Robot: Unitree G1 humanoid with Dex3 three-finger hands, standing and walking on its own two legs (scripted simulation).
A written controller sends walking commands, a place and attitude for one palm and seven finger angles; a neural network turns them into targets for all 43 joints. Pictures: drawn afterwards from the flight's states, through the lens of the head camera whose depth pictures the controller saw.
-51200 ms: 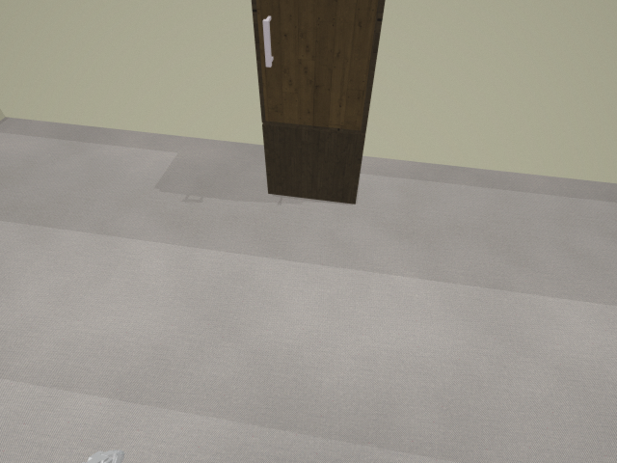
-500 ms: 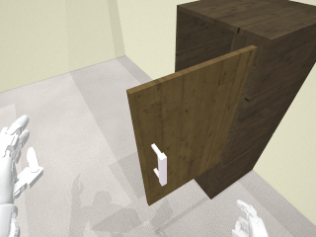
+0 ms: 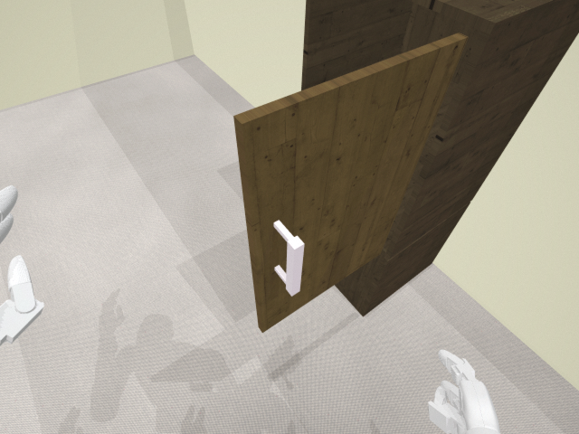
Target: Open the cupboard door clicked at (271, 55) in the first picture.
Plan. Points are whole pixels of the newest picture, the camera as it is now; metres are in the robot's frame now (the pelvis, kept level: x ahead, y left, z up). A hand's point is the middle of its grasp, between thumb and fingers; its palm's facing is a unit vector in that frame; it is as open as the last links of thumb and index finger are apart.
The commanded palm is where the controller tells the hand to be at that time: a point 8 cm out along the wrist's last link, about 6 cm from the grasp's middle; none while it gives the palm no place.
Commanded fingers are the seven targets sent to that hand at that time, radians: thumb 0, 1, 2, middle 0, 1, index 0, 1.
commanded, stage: step back with the hand held close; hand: left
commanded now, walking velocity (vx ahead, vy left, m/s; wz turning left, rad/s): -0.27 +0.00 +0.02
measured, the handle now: (287, 260) +0.39 +0.03 -0.02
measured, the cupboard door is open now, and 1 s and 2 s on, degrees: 89 89 89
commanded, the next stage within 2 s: stop stepping back and stand still in 0.96 s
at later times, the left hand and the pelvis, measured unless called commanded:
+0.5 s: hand out of the picture +0.12 +0.28 +0.16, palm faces +0.50 -0.69 -0.53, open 7.4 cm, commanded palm +0.05 +0.31 +0.18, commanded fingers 0.00 0.90 0.90 -0.20 -0.30 -0.20 -0.30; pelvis -0.06 +0.00 -0.02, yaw +5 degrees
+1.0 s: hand out of the picture +0.06 +0.25 +0.17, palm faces +0.43 -0.82 -0.38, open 7.4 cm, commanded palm -0.01 +0.29 +0.18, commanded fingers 0.00 0.90 0.90 -0.20 -0.30 -0.20 -0.30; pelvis -0.16 -0.01 +0.00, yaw -2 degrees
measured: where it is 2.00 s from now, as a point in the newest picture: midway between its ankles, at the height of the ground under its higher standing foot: outside the picture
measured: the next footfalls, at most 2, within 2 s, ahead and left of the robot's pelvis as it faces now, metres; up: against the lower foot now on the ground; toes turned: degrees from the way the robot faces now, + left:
right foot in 1.02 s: -0.28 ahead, -0.13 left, +0.00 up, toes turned -3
left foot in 1.14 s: -0.01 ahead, +0.07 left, +0.00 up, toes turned -2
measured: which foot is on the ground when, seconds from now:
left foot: down 0.00-1.00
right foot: down 0.00-0.68, up 0.70-1.00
